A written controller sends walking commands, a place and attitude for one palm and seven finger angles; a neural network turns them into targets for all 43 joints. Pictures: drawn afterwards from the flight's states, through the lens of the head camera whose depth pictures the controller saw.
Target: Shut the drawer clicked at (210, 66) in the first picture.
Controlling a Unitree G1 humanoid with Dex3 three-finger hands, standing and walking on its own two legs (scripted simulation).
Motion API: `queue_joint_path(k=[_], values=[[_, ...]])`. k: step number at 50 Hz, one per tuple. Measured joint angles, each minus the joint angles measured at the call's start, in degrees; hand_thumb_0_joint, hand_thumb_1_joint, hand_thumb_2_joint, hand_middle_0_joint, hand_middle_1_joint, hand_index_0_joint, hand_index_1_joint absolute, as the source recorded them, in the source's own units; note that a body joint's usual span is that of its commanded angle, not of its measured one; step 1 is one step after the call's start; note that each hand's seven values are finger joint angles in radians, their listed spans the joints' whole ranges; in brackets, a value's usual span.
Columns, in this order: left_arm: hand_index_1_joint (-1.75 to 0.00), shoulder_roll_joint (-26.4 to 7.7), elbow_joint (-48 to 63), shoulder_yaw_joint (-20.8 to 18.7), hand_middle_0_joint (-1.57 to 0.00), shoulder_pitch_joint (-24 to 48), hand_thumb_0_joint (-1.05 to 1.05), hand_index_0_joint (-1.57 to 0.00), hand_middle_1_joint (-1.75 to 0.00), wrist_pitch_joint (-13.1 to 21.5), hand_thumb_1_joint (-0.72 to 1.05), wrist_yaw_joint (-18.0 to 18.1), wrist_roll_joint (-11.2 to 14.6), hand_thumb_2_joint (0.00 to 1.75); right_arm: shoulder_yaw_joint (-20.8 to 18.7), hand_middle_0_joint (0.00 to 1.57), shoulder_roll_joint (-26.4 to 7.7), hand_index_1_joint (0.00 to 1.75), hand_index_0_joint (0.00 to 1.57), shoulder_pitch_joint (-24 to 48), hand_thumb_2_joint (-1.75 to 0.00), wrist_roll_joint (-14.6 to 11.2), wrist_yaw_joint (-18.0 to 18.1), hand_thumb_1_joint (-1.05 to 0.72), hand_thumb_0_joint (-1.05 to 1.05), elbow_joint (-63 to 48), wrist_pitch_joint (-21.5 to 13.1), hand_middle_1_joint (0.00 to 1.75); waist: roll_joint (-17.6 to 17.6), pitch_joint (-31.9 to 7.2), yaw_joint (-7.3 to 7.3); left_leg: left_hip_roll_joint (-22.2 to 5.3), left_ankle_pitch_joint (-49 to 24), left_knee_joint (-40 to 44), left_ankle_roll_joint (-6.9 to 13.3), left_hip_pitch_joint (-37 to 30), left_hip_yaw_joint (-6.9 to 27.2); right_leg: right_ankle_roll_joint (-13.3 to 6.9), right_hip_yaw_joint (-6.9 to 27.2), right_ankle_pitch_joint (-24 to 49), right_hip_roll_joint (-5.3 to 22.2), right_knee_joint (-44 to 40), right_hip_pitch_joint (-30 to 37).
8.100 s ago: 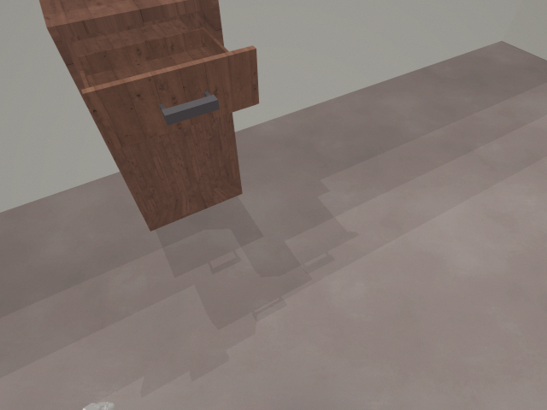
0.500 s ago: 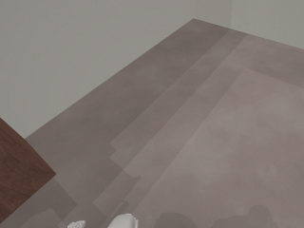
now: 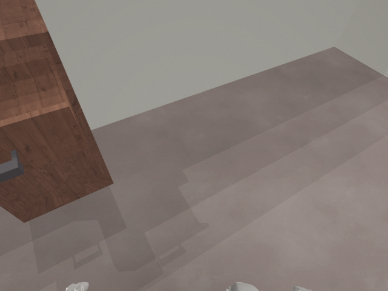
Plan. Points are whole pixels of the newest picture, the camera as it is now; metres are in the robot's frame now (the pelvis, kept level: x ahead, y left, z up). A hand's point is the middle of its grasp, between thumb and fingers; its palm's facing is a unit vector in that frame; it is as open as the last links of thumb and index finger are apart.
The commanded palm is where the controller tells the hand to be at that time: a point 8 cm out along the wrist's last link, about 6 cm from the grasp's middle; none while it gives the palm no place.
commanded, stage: turn to face it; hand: left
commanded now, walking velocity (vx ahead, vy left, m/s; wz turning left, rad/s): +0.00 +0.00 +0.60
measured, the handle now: out of the picture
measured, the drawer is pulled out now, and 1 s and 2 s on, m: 0.30 0.30 0.30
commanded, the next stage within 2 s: take the last steps up to it in 0.94 s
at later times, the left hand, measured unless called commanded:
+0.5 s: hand out of the picture +0.00 +0.18 -0.16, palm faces +0.32 -0.91 -0.26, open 7.4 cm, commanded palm none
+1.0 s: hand out of the picture -0.08 +0.18 -0.16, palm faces +0.52 -0.80 -0.28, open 7.4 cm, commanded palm none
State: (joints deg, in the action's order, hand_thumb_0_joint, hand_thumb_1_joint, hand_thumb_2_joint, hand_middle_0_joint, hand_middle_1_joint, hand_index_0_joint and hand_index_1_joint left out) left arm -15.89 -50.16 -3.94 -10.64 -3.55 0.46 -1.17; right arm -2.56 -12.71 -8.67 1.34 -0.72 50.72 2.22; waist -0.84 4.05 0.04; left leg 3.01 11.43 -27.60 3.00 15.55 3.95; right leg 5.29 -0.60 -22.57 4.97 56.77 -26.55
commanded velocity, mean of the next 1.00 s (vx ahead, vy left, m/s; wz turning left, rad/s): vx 0.00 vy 0.00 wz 0.44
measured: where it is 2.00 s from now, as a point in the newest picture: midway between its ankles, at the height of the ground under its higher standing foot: outside the picture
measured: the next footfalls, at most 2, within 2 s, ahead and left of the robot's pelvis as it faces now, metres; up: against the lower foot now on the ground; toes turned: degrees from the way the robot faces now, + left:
right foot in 0.20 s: +0.06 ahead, -0.16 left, +0.00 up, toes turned +6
left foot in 0.58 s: -0.02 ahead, +0.11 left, +0.00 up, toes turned +26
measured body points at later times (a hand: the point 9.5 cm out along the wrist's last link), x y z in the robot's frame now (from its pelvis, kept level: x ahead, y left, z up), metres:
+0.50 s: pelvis -0.02 -0.03 -0.01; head +0.01 -0.03 +0.44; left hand -0.02 +0.23 -0.14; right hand +0.13 -0.28 -0.15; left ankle -0.05 +0.10 -0.70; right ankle +0.02 -0.16 -0.74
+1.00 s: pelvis -0.04 -0.04 -0.01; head -0.02 -0.04 +0.44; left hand -0.10 +0.22 -0.14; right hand +0.15 -0.20 -0.16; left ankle -0.05 +0.09 -0.74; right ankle +0.02 -0.13 -0.74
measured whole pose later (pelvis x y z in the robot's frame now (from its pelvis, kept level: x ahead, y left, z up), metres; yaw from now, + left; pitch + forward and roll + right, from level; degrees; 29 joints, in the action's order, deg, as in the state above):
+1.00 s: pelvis -0.04 -0.04 -0.01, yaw +31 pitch -1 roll +1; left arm -11.9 -52.6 -2.2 -12.8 -1.5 1.0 -0.9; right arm -2.3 -11.7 -10.7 1.1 -0.2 54.3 2.9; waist 1.5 2.3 0.2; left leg 3.0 12.0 -31.4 0.4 18.1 3.6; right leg 1.6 -3.2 -17.4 2.2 31.9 -13.8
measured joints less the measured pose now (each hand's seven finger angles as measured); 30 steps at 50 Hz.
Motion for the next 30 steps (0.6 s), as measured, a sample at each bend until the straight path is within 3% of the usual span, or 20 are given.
queue_joint_path(k=[6,9,10,13,16,18,21,26,28,30], values=[[-0.30,1.7,1.8,0.7,-0.19,2.2,0.01,-0.20,-0.29,0.6,0.91,0.3,0.4,0.90,-0.6,0.20,0.3,0.30,0.20,-2.4,-0.90,0.2,-0.1,-0.90,0.00,0.8,0.7,0.30,1.7,-0.5,1.72,1.2,-0.4,-1.0,-1.2,1.5,4.2,-0.7,0.6,-1.2,-2.7,-10.3,4.4],[-0.30,2.4,2.9,1.3,-0.20,2.3,0.01,-0.20,-0.29,1.5,0.90,0.4,0.7,0.90,-1.2,0.20,-0.1,0.30,0.20,-3.7,-0.90,0.0,0.0,-0.90,0.00,1.3,1.3,0.30,2.6,-1.0,2.13,2.3,0.2,-3.3,-2.4,3.3,6.2,-1.4,0.1,3.2,-3.9,-21.6,9.6],[-0.30,2.5,3.4,1.5,-0.20,2.0,0.01,-0.20,-0.29,2.1,0.90,0.4,0.5,0.90,-1.5,0.20,-0.3,0.30,0.20,-4.3,-0.90,-0.2,-0.1,-0.90,0.00,1.3,1.4,0.30,2.5,-1.4,1.98,2.8,1.3,-5.4,-2.8,4.6,6.3,-2.6,0.1,4.8,-3.6,-25.6,11.2],[-0.30,4.1,3.2,2.2,-0.20,1.6,0.01,-0.20,-0.29,2.5,0.90,0.7,0.1,0.90,-2.6,0.20,-1.6,0.30,0.20,-4.6,-0.90,-0.1,-0.1,-0.91,0.00,2.1,2.2,0.30,4.3,-0.7,2.25,2.5,12.9,-21.1,-4.2,10.0,3.8,-5.0,-2.5,5.6,-3.1,-24.4,11.8],[-0.30,5.0,2.6,2.5,-0.20,0.3,0.01,-0.20,-0.29,2.3,0.90,0.7,0.0,0.90,-3.1,0.20,-2.5,0.30,0.20,-4.8,-0.90,0.2,-0.6,-0.91,0.01,2.7,2.9,0.30,4.1,-0.3,2.42,0.6,12.5,-34.8,-5.3,13.6,-0.2,-5.2,-4.4,6.0,-1.6,-25.6,13.7],[-0.30,5.2,1.9,2.5,-0.20,-0.3,0.01,-0.20,-0.30,2.1,0.90,0.8,-0.2,0.90,-3.2,0.20,-2.8,0.30,0.20,-4.9,-0.90,0.1,-0.9,-0.91,0.01,2.8,3.0,0.30,3.5,0.0,2.65,-1.1,11.7,-37.2,-6.1,13.8,-2.0,-5.0,-5.7,6.0,-0.4,-26.2,14.7],[-0.30,5.1,1.2,2.5,-0.20,-1.0,0.01,-0.20,-0.30,2.2,0.90,0.6,-0.4,0.90,-3.1,0.20,-2.7,0.30,0.20,-4.6,-0.90,0.0,-1.1,-0.91,0.01,3.1,3.3,0.30,2.3,0.5,2.36,-3.1,12.7,-33.4,-6.8,11.7,-3.8,-4.6,-7.6,5.8,1.5,-26.3,15.4],[-0.30,3.9,0.3,2.0,-0.20,-2.1,0.01,-0.20,-0.30,2.1,0.90,0.3,-0.7,0.90,-2.1,0.19,-2.4,0.30,0.19,-2.6,-0.90,-0.3,-1.0,-0.91,0.01,3.1,2.8,0.30,0.1,1.5,0.74,-4.3,14.0,-19.5,-6.4,5.6,-6.4,-3.2,-10.5,4.5,4.5,-23.7,14.5],[-0.30,3.0,-0.2,1.6,-0.20,-2.9,0.01,-0.20,-0.30,1.8,0.90,0.2,-0.5,0.90,-1.7,0.19,-2.4,0.30,0.19,-1.9,-0.90,-0.4,-0.9,-0.91,0.01,2.3,2.0,0.30,-0.5,1.4,0.39,-4.1,9.5,-11.1,-5.8,2.1,-7.4,-2.1,-11.7,3.1,5.8,-20.8,13.4],[-0.30,1.7,-0.7,0.9,-0.20,-3.5,0.01,-0.20,-0.30,0.9,0.90,0.1,0.0,0.90,-1.5,0.19,-2.2,0.30,0.19,-1.0,-0.90,-0.2,-0.8,-0.91,0.01,1.6,0.8,0.30,-1.6,1.3,-0.12,-3.3,4.8,-8.6,-3.2,1.8,-7.4,-1.3,-10.2,-2.2,6.7,-14.1,10.0]])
